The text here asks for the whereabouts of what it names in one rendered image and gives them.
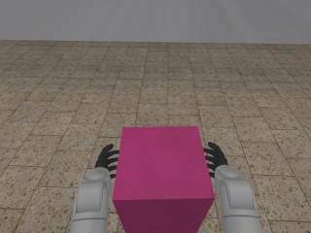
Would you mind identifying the right robot hand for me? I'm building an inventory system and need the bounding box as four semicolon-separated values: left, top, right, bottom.
203;142;228;178

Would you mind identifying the left robot hand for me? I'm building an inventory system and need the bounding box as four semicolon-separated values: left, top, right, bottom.
94;144;120;179

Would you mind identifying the carton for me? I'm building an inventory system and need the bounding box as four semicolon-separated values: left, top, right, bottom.
112;126;215;233

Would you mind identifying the robot right forearm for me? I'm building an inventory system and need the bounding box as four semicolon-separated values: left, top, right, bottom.
214;165;262;233

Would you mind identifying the robot left forearm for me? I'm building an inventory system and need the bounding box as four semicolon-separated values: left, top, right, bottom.
69;167;112;233

